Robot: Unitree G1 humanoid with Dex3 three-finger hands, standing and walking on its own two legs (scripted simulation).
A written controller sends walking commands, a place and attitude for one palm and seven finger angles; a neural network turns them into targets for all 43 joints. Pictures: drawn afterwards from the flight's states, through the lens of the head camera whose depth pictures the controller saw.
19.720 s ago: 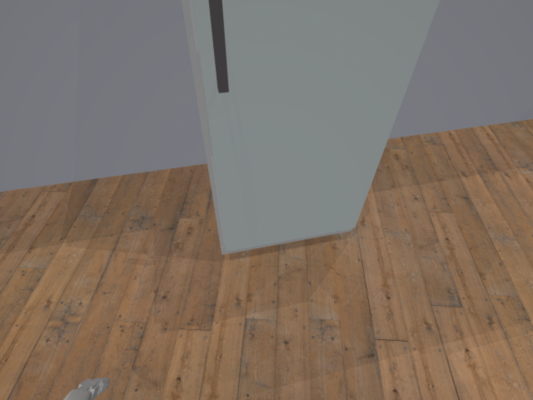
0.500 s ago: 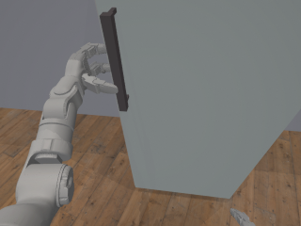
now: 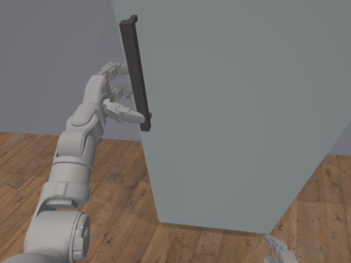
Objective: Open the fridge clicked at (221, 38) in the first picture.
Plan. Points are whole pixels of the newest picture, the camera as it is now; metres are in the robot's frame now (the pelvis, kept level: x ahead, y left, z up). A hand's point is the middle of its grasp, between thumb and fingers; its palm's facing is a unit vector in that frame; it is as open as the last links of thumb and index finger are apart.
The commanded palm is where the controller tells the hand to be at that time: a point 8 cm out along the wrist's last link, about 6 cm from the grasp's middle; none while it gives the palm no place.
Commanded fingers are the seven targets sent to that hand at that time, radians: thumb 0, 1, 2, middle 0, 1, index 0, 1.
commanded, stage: slide the fingers in behind the handle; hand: left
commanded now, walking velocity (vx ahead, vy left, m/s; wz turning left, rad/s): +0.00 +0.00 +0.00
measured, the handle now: (140, 80) +0.47 +0.11 +0.22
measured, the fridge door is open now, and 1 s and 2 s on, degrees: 0 0 0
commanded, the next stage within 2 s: move the hooked fingers beside the handle in 0.32 s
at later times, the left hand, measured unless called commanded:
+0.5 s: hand (127, 97) +0.40 +0.12 +0.22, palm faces -0.04 -1.00 +0.00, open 14.2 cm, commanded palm +0.38 +0.17 +0.21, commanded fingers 0.00 -0.50 0.30 -0.30 -1.20 -0.30 -1.20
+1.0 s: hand (118, 95) +0.41 +0.15 +0.22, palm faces -0.03 -1.00 +0.00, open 14.0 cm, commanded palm +0.38 +0.20 +0.22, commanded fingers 0.00 -0.50 0.30 -0.30 -1.20 -0.30 -1.20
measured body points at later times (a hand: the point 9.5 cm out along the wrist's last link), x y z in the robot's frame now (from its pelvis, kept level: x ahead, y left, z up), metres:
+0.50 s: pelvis -0.01 +0.01 +0.00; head -0.03 -0.01 +0.45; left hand +0.39 +0.18 +0.22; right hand +0.16 -0.23 -0.10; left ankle +0.01 +0.09 -0.74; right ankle -0.04 -0.07 -0.74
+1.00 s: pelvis +0.00 +0.01 +0.00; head -0.02 -0.01 +0.45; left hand +0.40 +0.20 +0.22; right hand +0.15 -0.24 -0.10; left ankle +0.01 +0.09 -0.74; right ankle -0.04 -0.07 -0.74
